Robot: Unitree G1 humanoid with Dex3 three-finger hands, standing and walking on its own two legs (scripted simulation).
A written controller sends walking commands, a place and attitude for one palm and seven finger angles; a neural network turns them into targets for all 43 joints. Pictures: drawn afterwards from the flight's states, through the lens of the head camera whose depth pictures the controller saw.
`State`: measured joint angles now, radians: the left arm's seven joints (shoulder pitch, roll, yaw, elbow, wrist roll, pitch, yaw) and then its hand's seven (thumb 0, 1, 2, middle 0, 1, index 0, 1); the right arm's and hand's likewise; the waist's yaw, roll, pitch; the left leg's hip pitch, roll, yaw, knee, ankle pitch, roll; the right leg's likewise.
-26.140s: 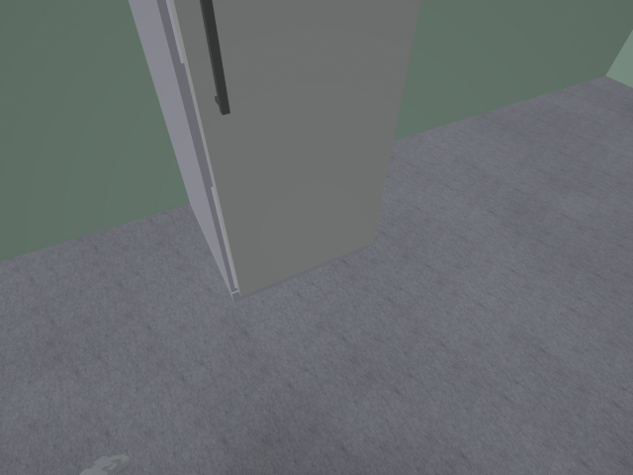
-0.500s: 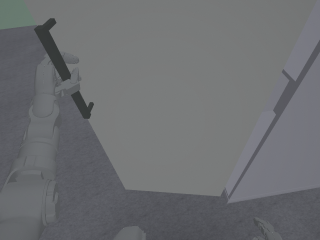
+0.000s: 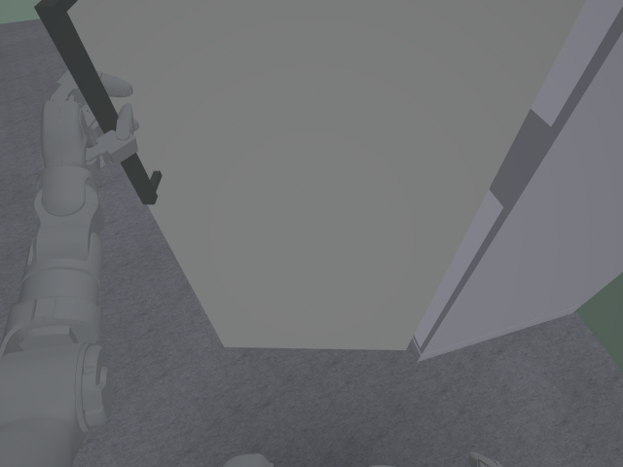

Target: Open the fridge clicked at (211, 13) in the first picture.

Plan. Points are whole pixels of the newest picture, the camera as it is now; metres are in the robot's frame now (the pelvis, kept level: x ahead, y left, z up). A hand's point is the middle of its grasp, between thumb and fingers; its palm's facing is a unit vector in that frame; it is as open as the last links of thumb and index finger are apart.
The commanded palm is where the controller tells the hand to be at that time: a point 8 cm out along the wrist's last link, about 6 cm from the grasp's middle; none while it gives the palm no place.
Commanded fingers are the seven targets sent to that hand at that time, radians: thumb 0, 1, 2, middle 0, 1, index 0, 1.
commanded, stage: stop walking and hold the door back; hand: left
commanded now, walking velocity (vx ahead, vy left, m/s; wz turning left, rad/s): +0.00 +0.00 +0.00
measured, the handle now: (116, 115) +0.49 +0.25 +0.19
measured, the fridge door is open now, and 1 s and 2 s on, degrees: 72 71 70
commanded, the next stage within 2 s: loosen the grip on the handle in 0.40 s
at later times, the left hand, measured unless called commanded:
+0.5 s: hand (129, 139) +0.45 +0.22 +0.18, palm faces +0.20 -0.96 -0.21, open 5.0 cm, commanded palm +0.41 +0.28 +0.19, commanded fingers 0.00 0.78 0.84 -0.45 -1.40 -0.45 -1.40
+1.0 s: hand (127, 146) +0.46 +0.24 +0.16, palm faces +0.19 -0.96 -0.21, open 13.5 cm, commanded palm +0.42 +0.29 +0.18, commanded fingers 0.00 -0.55 0.20 -0.25 -1.15 -0.25 -1.15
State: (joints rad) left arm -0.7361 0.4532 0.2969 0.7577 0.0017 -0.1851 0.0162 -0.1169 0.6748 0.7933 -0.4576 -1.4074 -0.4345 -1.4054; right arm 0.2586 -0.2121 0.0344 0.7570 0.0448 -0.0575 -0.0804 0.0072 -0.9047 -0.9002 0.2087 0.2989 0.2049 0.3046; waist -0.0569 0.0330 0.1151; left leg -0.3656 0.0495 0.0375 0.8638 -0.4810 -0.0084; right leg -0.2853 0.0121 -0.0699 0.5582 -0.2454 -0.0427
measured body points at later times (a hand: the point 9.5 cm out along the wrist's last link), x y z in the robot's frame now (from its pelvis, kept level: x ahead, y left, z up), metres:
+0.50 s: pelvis -0.01 +0.03 +0.00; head +0.03 +0.02 +0.45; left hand +0.43 +0.27 +0.20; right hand +0.10 -0.23 -0.11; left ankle +0.03 +0.14 -0.73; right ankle +0.01 -0.09 -0.73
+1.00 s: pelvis +0.00 +0.02 +0.00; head +0.04 +0.03 +0.45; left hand +0.45 +0.29 +0.17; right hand +0.05 -0.25 -0.11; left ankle +0.03 +0.14 -0.73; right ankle +0.01 -0.09 -0.73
